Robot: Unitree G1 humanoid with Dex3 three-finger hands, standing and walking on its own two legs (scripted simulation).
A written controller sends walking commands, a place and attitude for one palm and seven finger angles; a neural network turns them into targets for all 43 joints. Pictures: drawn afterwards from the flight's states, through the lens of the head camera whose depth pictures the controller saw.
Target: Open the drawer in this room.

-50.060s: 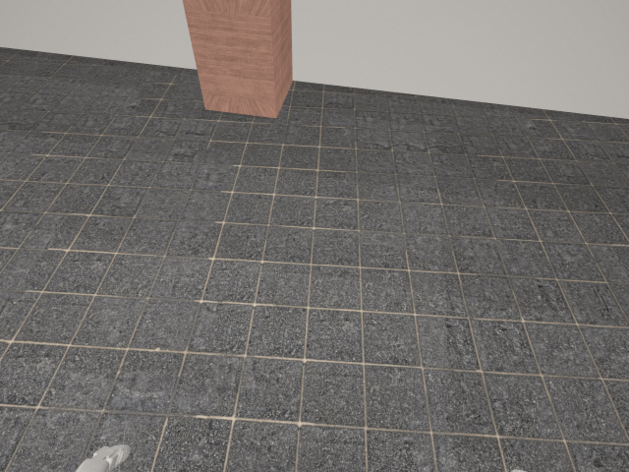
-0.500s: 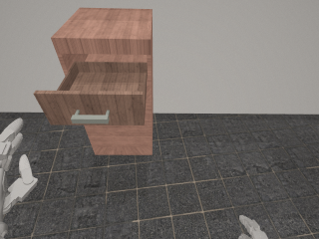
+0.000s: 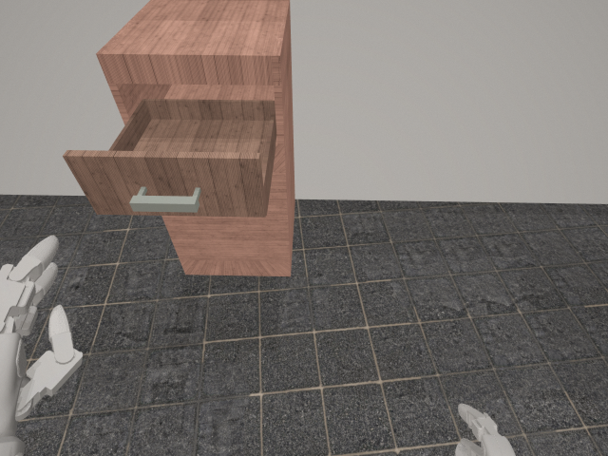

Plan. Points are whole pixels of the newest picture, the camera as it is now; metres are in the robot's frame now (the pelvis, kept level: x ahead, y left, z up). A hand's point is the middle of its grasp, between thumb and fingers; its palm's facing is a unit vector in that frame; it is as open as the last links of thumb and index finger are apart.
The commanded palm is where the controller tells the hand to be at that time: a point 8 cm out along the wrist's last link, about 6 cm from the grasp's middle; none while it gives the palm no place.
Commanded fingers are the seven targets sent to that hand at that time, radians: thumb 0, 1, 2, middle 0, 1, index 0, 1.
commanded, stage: stop stepping back and stand still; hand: left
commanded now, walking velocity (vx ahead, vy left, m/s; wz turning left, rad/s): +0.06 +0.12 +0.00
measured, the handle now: (167, 197) +0.60 +0.31 -0.04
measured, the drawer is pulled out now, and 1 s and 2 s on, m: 0.30 0.30 0.30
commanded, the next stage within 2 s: let the arm hang, fingers relaxed in 0.08 s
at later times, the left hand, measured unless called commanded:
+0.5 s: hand out of the picture +0.06 +0.19 -0.18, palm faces +0.10 -0.98 -0.18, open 7.0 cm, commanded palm none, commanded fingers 0.00 0.90 0.90 -0.20 -0.30 -0.20 -0.30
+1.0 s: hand out of the picture +0.02 +0.21 -0.17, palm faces +0.03 -0.98 -0.21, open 7.3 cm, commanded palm none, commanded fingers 0.00 0.90 0.90 -0.20 -0.30 -0.20 -0.30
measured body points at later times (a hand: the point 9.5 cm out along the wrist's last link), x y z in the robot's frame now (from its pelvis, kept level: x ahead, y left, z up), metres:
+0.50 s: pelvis +0.01 +0.01 -0.01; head +0.03 +0.02 +0.43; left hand +0.05 +0.24 -0.16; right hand +0.09 -0.21 -0.15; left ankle +0.01 +0.14 -0.74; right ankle +0.06 -0.05 -0.74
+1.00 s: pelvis +0.01 +0.03 +0.00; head +0.02 +0.02 +0.45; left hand +0.02 +0.26 -0.15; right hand -0.01 -0.16 -0.17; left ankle +0.01 +0.14 -0.74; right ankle +0.06 -0.05 -0.74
